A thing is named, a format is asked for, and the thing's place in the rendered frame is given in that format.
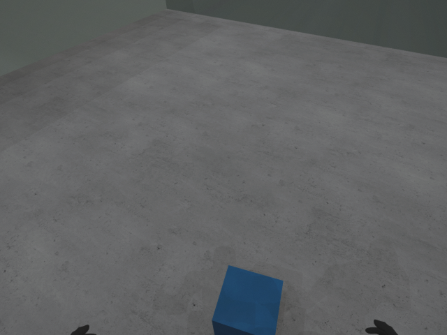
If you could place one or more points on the carton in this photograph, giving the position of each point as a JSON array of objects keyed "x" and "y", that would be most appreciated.
[{"x": 248, "y": 304}]

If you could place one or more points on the right robot hand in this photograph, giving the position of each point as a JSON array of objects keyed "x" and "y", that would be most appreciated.
[{"x": 381, "y": 329}]

